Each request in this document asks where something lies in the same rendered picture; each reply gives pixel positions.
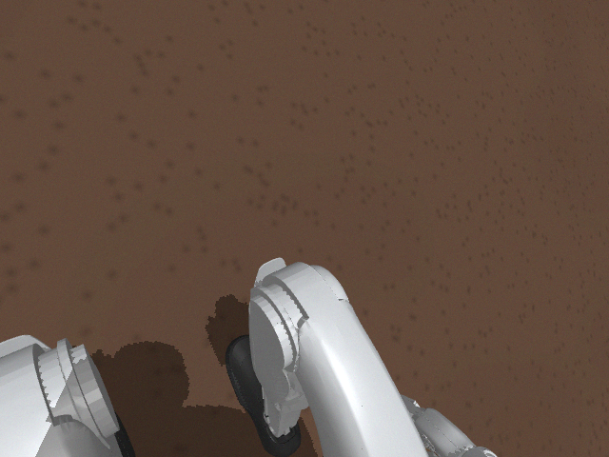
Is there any right robot foot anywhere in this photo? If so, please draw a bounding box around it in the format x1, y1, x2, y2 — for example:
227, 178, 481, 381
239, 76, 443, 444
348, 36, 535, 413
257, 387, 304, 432
226, 335, 301, 457

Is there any right robot hand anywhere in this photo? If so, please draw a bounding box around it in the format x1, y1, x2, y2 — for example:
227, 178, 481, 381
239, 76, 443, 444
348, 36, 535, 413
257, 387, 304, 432
400, 394, 476, 457

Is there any left robot foot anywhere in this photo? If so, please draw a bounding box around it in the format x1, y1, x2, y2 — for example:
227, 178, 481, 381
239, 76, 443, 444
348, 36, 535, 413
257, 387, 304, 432
114, 411, 135, 457

